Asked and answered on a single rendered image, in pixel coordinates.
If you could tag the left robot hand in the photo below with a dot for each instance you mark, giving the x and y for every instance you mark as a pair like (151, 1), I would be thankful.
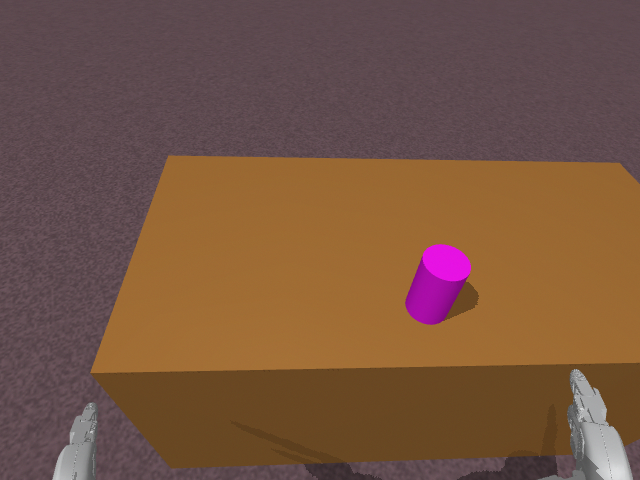
(77, 461)

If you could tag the can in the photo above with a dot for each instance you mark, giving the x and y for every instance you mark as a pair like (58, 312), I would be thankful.
(440, 276)

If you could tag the right robot hand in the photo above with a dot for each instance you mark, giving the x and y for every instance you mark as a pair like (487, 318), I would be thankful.
(596, 446)

